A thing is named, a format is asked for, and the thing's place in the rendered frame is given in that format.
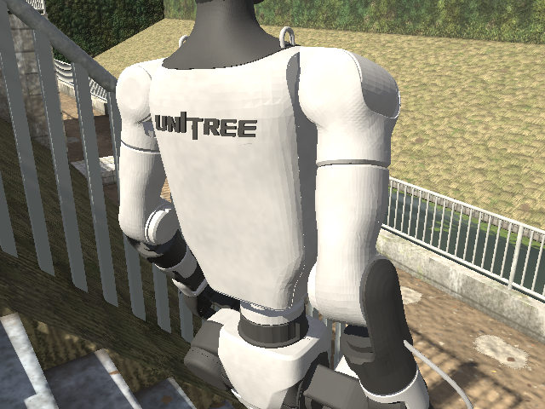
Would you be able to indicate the stairs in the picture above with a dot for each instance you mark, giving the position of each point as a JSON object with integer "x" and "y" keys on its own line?
{"x": 89, "y": 382}

